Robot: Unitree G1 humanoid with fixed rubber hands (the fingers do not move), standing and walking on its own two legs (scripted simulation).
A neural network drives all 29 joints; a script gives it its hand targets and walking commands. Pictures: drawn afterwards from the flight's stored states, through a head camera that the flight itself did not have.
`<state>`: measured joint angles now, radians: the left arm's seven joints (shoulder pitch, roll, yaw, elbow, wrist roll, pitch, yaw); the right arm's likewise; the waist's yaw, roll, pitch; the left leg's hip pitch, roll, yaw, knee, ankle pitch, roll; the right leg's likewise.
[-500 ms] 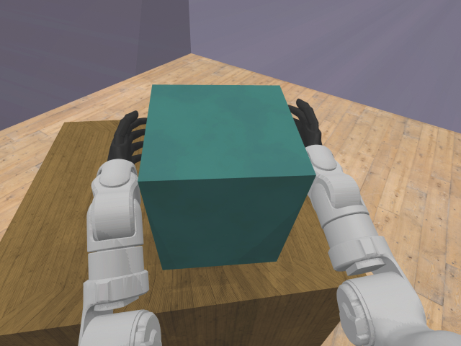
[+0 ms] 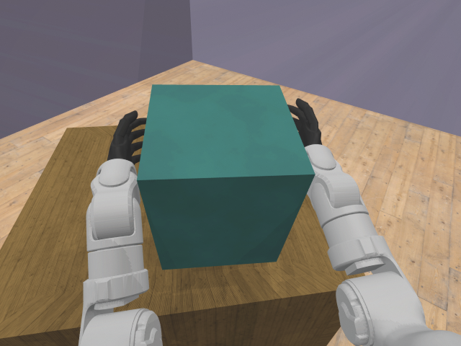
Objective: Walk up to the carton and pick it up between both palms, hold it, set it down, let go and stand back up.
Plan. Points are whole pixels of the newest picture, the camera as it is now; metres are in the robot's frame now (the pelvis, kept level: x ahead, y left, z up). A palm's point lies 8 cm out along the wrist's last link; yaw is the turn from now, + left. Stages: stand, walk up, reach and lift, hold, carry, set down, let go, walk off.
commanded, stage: hold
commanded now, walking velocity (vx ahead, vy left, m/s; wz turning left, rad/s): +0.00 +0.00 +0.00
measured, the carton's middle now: (219, 180) +0.34 +0.01 +0.15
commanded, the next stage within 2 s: none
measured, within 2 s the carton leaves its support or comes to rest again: neither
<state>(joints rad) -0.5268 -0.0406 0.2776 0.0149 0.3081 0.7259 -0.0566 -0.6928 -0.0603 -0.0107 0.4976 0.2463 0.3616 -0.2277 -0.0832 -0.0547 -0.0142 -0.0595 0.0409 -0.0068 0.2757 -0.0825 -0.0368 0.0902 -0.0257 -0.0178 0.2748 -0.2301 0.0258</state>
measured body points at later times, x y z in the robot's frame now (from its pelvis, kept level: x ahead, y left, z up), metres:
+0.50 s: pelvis +0.00 +0.00 +0.00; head -0.06 +0.03 +0.45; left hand +0.36 +0.16 +0.20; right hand +0.37 -0.15 +0.21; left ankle +0.05 +0.15 -0.75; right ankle -0.04 -0.13 -0.75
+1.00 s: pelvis +0.00 +0.00 +0.00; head -0.06 +0.03 +0.45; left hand +0.36 +0.16 +0.20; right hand +0.37 -0.15 +0.21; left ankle +0.05 +0.15 -0.75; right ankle -0.04 -0.13 -0.75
